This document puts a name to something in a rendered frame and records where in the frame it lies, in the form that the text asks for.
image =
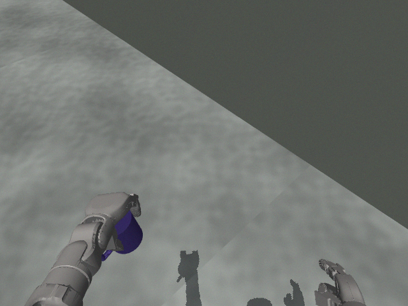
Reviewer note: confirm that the left robot arm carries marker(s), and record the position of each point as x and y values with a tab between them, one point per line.
71	275

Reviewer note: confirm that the left robot hand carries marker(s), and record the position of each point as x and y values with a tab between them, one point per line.
115	206

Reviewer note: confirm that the mug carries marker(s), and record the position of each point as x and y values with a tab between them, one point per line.
129	233

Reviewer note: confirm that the right robot hand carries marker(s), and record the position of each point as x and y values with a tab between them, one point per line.
345	290

